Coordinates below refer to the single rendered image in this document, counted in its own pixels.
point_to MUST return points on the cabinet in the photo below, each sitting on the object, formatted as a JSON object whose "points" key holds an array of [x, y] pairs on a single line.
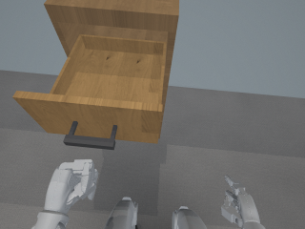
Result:
{"points": [[153, 20]]}

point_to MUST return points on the drawer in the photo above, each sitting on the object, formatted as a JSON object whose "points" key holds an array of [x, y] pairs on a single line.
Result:
{"points": [[105, 81]]}

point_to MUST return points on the robot thigh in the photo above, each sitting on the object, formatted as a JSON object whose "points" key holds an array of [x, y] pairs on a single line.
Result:
{"points": [[186, 219], [123, 215]]}

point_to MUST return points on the robot left forearm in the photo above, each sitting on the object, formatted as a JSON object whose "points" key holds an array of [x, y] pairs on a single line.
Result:
{"points": [[48, 219]]}

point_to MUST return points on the right robot thigh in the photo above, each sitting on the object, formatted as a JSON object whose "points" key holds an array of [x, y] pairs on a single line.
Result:
{"points": [[186, 219]]}

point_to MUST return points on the handle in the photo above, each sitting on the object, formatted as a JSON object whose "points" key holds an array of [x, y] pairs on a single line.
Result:
{"points": [[90, 141]]}

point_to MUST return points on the robot left hand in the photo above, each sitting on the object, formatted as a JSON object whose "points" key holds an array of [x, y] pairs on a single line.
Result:
{"points": [[79, 175]]}

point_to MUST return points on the left robot thigh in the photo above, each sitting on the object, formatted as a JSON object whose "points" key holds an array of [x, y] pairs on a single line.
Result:
{"points": [[123, 215]]}

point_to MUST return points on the robot right hand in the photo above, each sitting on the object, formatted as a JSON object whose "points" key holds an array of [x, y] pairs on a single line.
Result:
{"points": [[243, 209]]}

